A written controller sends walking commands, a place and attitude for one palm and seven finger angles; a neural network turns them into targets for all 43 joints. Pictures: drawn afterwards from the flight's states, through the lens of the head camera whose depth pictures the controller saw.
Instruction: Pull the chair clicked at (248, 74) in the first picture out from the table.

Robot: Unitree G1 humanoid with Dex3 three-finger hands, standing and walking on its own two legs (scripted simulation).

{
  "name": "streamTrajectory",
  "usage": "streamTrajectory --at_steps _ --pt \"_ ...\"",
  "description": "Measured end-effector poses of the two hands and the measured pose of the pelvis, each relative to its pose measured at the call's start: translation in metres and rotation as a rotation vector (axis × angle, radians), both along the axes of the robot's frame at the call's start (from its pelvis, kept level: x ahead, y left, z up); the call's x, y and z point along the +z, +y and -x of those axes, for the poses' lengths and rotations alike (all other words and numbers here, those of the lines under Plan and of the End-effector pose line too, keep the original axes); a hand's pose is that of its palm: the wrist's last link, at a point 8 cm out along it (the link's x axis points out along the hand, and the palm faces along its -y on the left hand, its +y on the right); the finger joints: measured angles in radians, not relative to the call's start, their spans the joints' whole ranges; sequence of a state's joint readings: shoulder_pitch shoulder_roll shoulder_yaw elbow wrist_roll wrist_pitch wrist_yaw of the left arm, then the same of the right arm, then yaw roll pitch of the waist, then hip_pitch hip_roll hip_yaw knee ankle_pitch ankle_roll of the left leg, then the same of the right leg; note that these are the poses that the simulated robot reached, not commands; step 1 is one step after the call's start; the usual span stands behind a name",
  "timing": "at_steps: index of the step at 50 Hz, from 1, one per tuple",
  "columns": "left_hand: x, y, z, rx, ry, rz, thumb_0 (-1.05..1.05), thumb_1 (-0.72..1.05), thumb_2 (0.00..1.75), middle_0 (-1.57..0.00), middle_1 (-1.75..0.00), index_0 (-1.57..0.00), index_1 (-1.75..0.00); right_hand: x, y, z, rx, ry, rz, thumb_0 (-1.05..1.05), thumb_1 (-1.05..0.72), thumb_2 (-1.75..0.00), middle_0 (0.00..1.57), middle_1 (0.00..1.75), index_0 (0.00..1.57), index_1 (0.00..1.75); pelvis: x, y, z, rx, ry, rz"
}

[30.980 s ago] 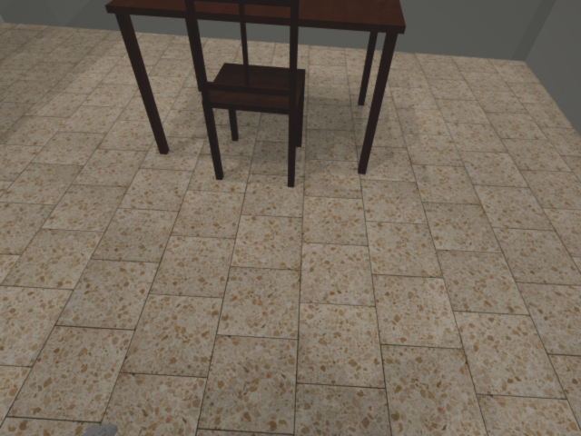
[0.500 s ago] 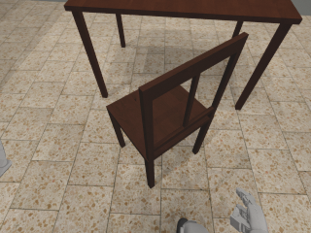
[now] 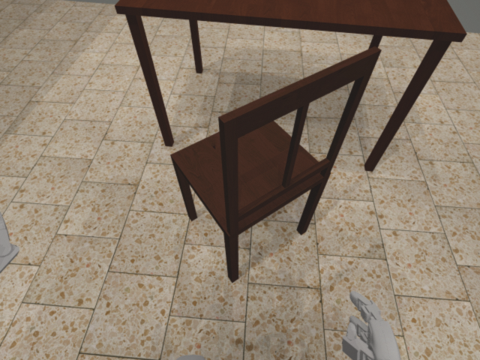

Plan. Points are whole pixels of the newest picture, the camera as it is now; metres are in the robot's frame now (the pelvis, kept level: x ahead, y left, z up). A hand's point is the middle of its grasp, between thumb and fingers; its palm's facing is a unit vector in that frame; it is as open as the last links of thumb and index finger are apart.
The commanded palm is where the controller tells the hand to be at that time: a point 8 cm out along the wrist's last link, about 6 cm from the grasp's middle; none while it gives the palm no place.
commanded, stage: step back with the hand held close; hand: left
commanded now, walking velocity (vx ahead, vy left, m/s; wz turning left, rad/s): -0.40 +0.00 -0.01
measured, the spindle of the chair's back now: (293, 150) +0.59 -0.08 -0.08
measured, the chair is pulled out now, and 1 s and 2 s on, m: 0.45 0.45 0.45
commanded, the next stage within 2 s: stop stepping back and stand still in 0.18 s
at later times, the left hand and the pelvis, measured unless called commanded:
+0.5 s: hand out of the picture +0.09 +0.25 +0.16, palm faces +0.37 -0.76 -0.54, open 7.4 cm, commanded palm +0.04 +0.29 +0.19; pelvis -0.11 -0.01 +0.00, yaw -1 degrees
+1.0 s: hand out of the picture +0.07 +0.28 +0.16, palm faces +0.42 -0.79 -0.45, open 7.4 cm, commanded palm +0.02 +0.31 +0.19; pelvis -0.12 +0.01 +0.01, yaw +0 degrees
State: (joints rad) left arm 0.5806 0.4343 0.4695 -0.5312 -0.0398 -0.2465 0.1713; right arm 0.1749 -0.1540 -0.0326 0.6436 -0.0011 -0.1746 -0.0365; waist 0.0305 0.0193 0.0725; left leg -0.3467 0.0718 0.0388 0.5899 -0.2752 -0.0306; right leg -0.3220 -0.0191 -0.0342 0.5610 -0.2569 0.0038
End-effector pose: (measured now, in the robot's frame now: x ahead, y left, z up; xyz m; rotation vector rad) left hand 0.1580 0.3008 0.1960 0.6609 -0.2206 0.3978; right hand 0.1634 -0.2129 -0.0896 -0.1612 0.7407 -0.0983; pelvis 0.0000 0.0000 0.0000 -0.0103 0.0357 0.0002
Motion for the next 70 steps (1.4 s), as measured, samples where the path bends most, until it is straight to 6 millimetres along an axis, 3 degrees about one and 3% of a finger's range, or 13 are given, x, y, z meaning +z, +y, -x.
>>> streamTrajectory --at_steps 6,12,17,22,29,34,38,46,58,70 --pt "-0.006 -0.022 0.007 -0.078 0.029 0.024 0.01 0.89 0.89 -0.22 -0.30 -0.21 -0.30 -0.001 -0.018 0.027 -0.038 0.044 0.015 0.01 -0.90 -0.90 0.21 0.30 0.21 0.30 0.004 -0.006 0.028 0.003 0.010 -0.016" --pt "-0.008 -0.016 0.035 -0.137 0.042 -0.020 0.01 0.89 0.89 -0.22 -0.31 -0.22 -0.30 0.008 -0.035 0.059 -0.103 0.028 0.098 0.01 -0.90 -0.90 0.20 0.30 0.20 0.30 -0.002 0.001 0.055 0.015 0.010 -0.018" --pt "-0.006 -0.009 0.064 -0.091 0.049 -0.014 0.01 0.89 0.89 -0.22 -0.31 -0.22 -0.30 0.010 -0.035 0.090 -0.094 0.018 0.078 0.01 -0.90 -0.90 0.20 0.30 0.20 0.30 0.002 -0.004 0.079 -0.005 -0.012 -0.005" --pt "-0.006 -0.017 0.094 -0.048 0.052 -0.020 0.01 0.89 0.89 -0.22 -0.30 -0.21 -0.30 -0.002 -0.036 0.116 -0.074 -0.004 0.024 0.01 -0.90 -0.90 0.20 0.30 0.20 0.30 -0.006 -0.011 0.098 -0.021 -0.043 0.000" --pt "-0.019 -0.015 0.111 -0.037 0.027 0.094 0.01 0.89 0.89 -0.22 -0.31 -0.21 -0.30 0.004 -0.039 0.153 -0.106 0.023 0.066 0.02 -0.90 -0.90 0.20 0.30 0.20 0.30 -0.002 -0.006 0.114 -0.010 -0.065 -0.005" --pt "-0.014 -0.007 0.121 -0.047 0.001 0.074 0.01 0.89 0.89 -0.22 -0.31 -0.21 -0.30 0.014 -0.037 0.169 -0.125 -0.014 0.080 0.02 -0.90 -0.90 0.20 0.30 0.20 0.30 0.001 -0.001 0.122 -0.017 -0.079 -0.017" --pt "-0.008 0.000 0.130 -0.027 -0.013 0.040 0.01 0.89 0.89 -0.22 -0.31 -0.21 -0.30 0.010 -0.032 0.169 -0.099 -0.022 0.051 0.02 -0.90 -0.90 0.20 0.30 0.20 0.30 0.001 -0.001 0.125 0.000 -0.076 -0.009" --pt "-0.020 0.008 0.136 -0.009 -0.009 0.140 0.01 0.89 0.89 -0.21 -0.30 -0.21 -0.30 0.018 -0.018 0.161 -0.066 -0.021 0.074 0.02 -0.90 -0.90 0.20 0.30 0.20 0.30 0.006 0.011 0.128 -0.010 -0.087 0.006" --pt "-0.012 0.016 0.113 -0.007 -0.004 0.127 0.01 0.89 0.89 -0.21 -0.30 -0.21 -0.30 0.028 0.007 0.124 -0.026 -0.063 0.036 0.02 -0.90 -0.90 0.20 0.30 0.20 0.30 0.012 0.017 0.110 -0.014 -0.070 0.001" --pt "-0.017 0.011 0.082 -0.036 0.046 0.142 0.01 0.89 0.89 -0.21 -0.30 -0.21 -0.30 0.031 0.000 0.095 -0.045 -0.043 0.057 0.02 -0.90 -0.90 0.20 0.30 0.20 0.30 0.013 0.018 0.089 -0.020 -0.060 0.000"
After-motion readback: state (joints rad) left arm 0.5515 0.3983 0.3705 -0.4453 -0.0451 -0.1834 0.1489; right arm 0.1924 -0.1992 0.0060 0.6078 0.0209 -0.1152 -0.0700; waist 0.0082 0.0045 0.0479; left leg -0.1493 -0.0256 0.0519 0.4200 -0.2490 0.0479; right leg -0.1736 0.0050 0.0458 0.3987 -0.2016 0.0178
